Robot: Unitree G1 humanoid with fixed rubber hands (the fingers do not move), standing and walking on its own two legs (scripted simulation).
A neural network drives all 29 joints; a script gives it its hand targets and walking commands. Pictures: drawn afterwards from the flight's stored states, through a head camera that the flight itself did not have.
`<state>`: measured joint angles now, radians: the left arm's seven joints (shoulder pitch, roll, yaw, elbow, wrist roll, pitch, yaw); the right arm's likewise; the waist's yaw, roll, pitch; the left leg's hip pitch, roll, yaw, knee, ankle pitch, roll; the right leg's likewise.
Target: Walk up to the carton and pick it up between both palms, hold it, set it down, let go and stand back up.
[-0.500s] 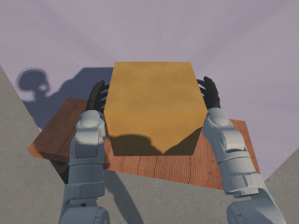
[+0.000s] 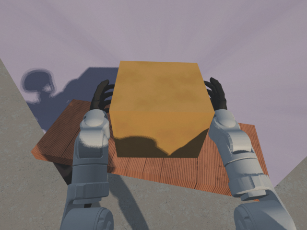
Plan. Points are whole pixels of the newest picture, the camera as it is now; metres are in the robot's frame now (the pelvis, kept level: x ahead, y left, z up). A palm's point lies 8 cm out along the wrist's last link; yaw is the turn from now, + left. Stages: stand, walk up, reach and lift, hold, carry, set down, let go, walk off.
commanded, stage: hold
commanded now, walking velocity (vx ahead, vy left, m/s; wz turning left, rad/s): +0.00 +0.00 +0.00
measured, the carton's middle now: (158, 108) +0.37 +0.01 +0.15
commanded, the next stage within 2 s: set down in 0.24 s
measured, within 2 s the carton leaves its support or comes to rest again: neither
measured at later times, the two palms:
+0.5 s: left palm (100, 112) +0.35 +0.15 +0.16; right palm (217, 109) +0.36 -0.14 +0.16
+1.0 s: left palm (112, 118) +0.38 +0.13 +0.11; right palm (217, 117) +0.38 -0.16 +0.11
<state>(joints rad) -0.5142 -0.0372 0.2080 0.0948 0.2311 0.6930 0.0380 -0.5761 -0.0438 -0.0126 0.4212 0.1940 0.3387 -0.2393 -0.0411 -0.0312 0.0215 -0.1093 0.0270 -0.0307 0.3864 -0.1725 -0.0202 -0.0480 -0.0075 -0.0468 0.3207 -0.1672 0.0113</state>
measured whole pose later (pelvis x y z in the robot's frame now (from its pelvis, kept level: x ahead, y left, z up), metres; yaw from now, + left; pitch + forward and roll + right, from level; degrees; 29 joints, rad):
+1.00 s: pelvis +0.02 -0.01 +0.00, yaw +0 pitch -3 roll -1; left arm -0.48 -0.06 0.20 0.38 0.23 0.32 0.07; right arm -0.51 0.01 -0.11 0.63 0.04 -0.01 -0.17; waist -0.03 -0.05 0.03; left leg -0.11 0.04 -0.04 0.35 -0.18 -0.03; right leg -0.06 0.00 -0.05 0.30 -0.18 0.00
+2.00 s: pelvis +0.03 -0.01 +0.00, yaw -2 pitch +5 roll +0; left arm -0.66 -0.09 0.42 0.91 0.31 -0.05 0.06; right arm -0.65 0.07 -0.51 0.93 -0.34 -0.22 -0.06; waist 0.01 0.00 -0.03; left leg -0.24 0.04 0.00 0.30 -0.15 -0.03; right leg -0.22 0.00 -0.02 0.30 -0.16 0.00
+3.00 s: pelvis +0.03 -0.01 -0.02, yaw -4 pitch +25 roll -1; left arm -0.80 0.01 0.27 1.32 0.09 -0.45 0.16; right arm -0.80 -0.08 -0.35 1.25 -0.21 -0.45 -0.07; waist 0.02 0.05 -0.21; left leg -0.72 0.06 0.01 0.48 -0.20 -0.04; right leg -0.68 0.02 -0.01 0.42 -0.17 0.00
